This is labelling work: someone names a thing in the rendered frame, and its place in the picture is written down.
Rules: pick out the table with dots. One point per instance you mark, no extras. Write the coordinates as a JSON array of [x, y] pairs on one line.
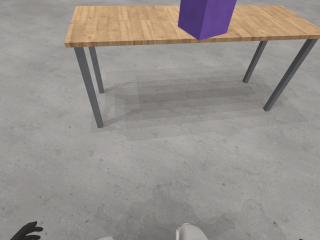
[[101, 26]]

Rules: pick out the robot left hand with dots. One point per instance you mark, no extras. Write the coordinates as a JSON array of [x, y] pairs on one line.
[[26, 229]]

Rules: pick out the right robot thigh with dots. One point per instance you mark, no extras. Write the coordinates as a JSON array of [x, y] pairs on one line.
[[189, 232]]

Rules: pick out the carton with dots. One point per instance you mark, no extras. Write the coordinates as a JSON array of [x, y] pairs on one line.
[[204, 19]]

